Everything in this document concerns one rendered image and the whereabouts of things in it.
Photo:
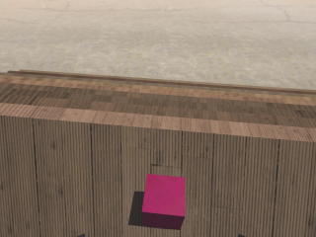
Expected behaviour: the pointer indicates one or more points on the carton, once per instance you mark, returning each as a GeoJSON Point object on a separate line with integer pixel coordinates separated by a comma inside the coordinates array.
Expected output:
{"type": "Point", "coordinates": [164, 202]}

